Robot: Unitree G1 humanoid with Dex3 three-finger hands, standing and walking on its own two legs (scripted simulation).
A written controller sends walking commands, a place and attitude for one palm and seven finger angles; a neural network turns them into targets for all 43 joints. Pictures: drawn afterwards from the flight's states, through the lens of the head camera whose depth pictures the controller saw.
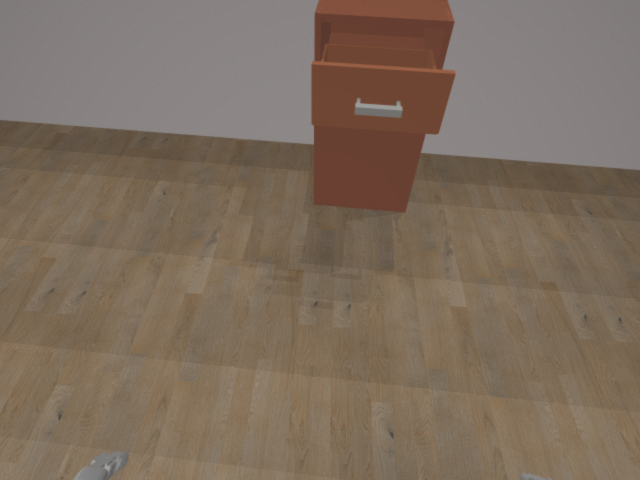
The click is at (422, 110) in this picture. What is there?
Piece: drawer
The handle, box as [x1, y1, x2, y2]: [354, 98, 402, 117]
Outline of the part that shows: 355,103 354,114 400,117 402,110 399,101 396,102 395,106 363,104 359,102 360,98 357,98 357,102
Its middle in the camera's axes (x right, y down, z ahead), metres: +0.16 -0.36 +1.05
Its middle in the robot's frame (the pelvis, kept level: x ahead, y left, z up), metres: +1.03 -0.11 -0.07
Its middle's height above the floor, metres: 0.69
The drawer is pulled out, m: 0.29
